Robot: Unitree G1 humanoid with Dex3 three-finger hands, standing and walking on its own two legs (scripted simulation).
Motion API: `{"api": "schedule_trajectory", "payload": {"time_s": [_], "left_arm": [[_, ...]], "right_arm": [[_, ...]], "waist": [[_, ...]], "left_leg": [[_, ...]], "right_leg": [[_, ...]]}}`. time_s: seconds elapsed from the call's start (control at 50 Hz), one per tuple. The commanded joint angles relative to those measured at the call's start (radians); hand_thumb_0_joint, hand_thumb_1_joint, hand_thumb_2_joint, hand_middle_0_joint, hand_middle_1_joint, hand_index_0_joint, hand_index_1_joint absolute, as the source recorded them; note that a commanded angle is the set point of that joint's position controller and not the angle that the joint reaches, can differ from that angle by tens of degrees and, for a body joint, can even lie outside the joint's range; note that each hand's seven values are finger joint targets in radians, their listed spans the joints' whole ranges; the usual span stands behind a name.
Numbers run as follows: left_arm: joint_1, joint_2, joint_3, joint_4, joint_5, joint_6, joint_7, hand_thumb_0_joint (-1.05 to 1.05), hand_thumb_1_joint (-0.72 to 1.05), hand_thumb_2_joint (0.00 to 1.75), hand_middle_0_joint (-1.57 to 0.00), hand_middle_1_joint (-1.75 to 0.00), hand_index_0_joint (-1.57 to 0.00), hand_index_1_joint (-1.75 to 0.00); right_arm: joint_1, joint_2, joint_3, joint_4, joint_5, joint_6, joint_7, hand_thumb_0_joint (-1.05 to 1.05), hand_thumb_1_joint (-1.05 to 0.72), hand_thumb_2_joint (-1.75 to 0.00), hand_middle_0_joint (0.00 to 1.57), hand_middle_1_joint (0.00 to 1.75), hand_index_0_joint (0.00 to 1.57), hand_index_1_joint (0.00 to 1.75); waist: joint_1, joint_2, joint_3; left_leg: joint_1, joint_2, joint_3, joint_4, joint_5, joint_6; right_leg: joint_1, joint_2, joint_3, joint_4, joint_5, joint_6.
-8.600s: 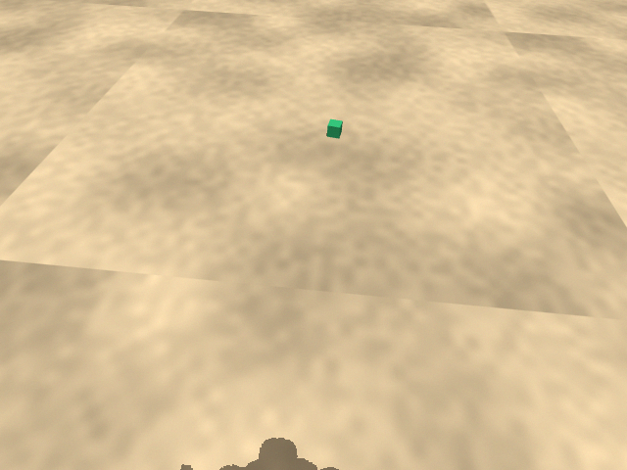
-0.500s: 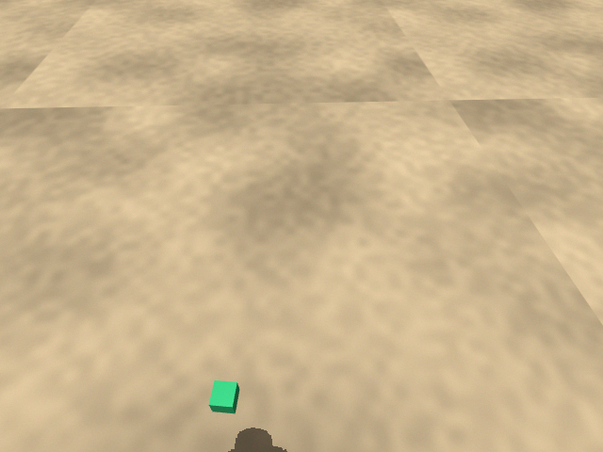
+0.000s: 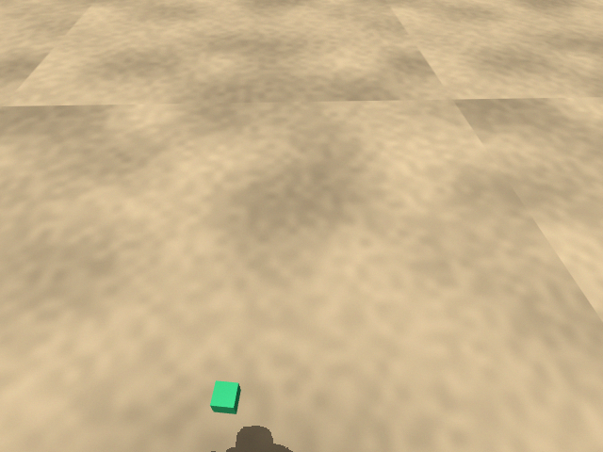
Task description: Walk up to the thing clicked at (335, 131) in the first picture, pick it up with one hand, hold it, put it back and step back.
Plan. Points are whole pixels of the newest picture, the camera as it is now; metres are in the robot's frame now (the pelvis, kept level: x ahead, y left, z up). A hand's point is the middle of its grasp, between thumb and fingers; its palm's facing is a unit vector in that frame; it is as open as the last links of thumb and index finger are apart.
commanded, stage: stand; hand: left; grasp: from above
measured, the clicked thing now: (226, 397) +0.39 +0.23 -0.75
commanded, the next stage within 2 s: rise first in 0.56 s
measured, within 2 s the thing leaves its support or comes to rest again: neither
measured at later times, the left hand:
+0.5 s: hand out of the picture +0.07 +0.25 -0.16, palm faces -0.04 -0.94 -0.34, open 7.4 cm
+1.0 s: hand out of the picture +0.14 +0.25 -0.18, palm faces -0.08 -0.93 -0.37, open 10.9 cm
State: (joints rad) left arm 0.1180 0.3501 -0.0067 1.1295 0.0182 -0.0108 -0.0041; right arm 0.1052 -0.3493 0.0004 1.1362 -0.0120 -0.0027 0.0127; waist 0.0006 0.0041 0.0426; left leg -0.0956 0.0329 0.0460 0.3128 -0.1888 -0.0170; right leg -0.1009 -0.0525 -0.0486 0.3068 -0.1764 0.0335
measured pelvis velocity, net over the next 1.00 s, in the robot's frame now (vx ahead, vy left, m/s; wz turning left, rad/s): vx -0.02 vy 0.00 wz -0.01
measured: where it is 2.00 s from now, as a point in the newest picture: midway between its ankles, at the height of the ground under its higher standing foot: outside the picture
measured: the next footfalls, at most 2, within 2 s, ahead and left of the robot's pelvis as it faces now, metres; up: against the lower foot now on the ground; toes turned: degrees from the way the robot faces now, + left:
none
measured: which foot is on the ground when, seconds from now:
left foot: down 0.00-1.00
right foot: down 0.00-1.00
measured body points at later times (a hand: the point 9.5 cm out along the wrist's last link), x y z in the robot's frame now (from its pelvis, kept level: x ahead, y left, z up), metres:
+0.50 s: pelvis +0.00 +0.00 +0.00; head +0.01 +0.00 +0.45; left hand +0.07 +0.30 -0.13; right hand +0.08 -0.30 -0.13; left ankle -0.01 +0.13 -0.75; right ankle -0.01 -0.14 -0.75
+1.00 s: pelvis -0.02 +0.00 -0.03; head +0.05 +0.01 +0.42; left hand +0.15 +0.30 -0.15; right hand +0.07 -0.26 -0.15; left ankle -0.01 +0.13 -0.75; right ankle -0.01 -0.14 -0.75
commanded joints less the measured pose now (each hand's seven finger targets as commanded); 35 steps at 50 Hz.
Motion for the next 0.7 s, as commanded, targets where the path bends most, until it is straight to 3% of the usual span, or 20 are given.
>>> {"api": "schedule_trajectory", "payload": {"time_s": [0.0,0.62,0.64,0.66,0.68], "left_arm": [[-0.031,0.213,0.045,-0.055,-0.006,-0.017,0.012,0.0,0.9,0.9,-0.2,-0.3,-0.2,-0.3],[-0.029,0.213,0.048,-0.058,-0.007,-0.016,0.012,0.0,0.9,0.9,-0.2,-0.3,-0.2,-0.3],[-0.025,0.213,0.049,-0.059,-0.004,-0.015,0.013,0.0,0.82,0.98,-0.12,-0.38,-0.12,-0.38],[-0.376,0.057,0.055,-0.409,-0.058,-0.107,0.028,0.0,0.76,0.93,-0.2,-0.46,-0.2,-0.46],[-0.5,0.083,0.064,-0.322,-0.055,-0.099,0.035,0.0,0.68,0.96,-0.15,-0.54,-0.13,-0.54]], "right_arm": [[-0.042,-0.216,-0.04,-0.06,0.002,-0.027,-0.019,0.0,-0.9,-0.9,0.2,0.3,0.2,0.3],[-0.032,-0.211,-0.04,-0.07,0.002,-0.027,-0.019,0.0,-0.9,-0.9,0.2,0.3,0.2,0.3],[-0.038,-0.218,-0.043,-0.072,0.001,-0.026,-0.02,0.0,-0.91,-0.9,0.2,0.3,0.2,0.3],[0.003,-0.048,0.001,-0.346,0.072,-0.071,-0.041,0.0,-0.99,-0.93,0.2,0.3,0.2,0.3],[0.057,-0.075,-0.006,-0.291,0.069,-0.068,-0.051,0.0,-0.91,-0.9,0.2,0.3,0.2,0.3]], "waist": [[0.002,0.0,-0.07],[0.002,0.0,-0.063],[0.004,-0.001,-0.068],[-0.123,-0.007,0.038],[-0.099,-0.02,-0.015]], "left_leg": [[0.002,0.113,-0.09,-0.047,0.176,0.024],[0.006,0.113,-0.088,-0.047,0.194,0.029],[0.014,0.114,-0.083,-0.041,0.191,0.032],[-0.118,-0.022,0.012,0.025,0.047,0.024],[-0.112,-0.024,0.006,0.043,0.021,0.025]], "right_leg": [[0.021,-0.102,0.076,-0.04,0.158,-0.04],[0.026,-0.102,0.076,-0.038,0.171,-0.041],[0.022,-0.103,0.077,-0.039,0.174,-0.042],[-0.222,0.051,0.009,0.03,0.091,-0.034],[-0.179,0.047,-0.001,0.044,0.06,-0.034]]}}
